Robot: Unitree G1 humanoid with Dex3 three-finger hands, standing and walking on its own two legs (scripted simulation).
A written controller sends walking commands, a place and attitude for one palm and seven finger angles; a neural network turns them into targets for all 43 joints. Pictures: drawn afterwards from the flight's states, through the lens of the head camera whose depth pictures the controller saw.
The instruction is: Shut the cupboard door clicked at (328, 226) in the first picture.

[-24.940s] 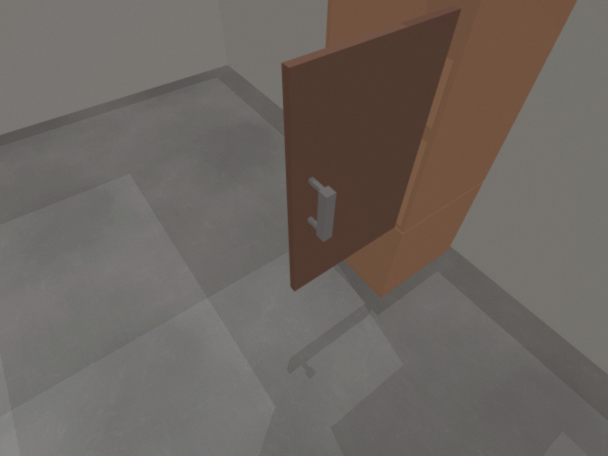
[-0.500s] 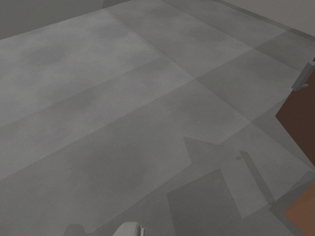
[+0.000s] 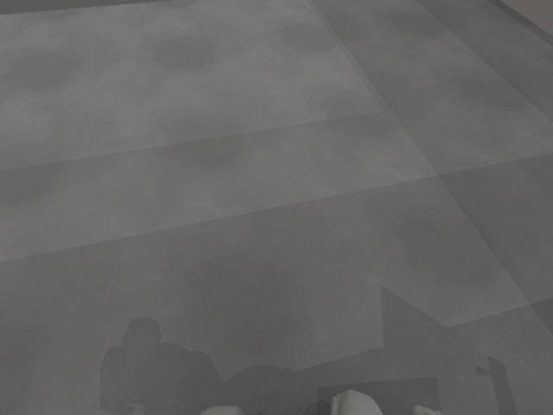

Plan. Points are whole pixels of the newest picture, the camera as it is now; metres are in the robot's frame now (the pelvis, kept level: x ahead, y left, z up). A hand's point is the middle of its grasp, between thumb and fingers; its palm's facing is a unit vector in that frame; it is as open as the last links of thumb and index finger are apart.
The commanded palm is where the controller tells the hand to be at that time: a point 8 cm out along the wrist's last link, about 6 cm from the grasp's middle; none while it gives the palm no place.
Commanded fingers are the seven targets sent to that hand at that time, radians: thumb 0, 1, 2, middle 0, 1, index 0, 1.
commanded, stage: walk to a spot facing it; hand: left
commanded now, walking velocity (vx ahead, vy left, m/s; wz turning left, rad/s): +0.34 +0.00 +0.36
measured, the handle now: out of the picture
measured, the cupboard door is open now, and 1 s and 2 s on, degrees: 68 68 68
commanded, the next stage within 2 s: turn to face it in 0.50 s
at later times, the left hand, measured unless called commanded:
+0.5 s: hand (200, 363) +0.20 +0.15 -0.14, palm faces +0.29 -0.92 -0.25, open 7.2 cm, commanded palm none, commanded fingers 0.00 0.90 0.90 -0.20 -0.30 -0.20 -0.30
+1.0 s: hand (192, 336) +0.25 +0.17 -0.16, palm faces +0.31 -0.93 -0.19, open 7.3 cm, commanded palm none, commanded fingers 0.00 0.90 0.90 -0.20 -0.30 -0.20 -0.30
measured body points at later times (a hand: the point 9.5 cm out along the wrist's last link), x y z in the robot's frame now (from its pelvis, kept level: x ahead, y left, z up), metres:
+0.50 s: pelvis +0.19 -0.06 +0.02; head +0.25 -0.06 +0.46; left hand +0.19 +0.19 -0.12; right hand +0.31 -0.29 -0.14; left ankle +0.20 +0.09 -0.66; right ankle +0.18 -0.16 -0.73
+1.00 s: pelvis +0.28 -0.01 +0.01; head +0.30 -0.01 +0.45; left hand +0.23 +0.22 -0.15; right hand +0.45 -0.19 -0.14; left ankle +0.27 +0.09 -0.73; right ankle +0.31 -0.14 -0.70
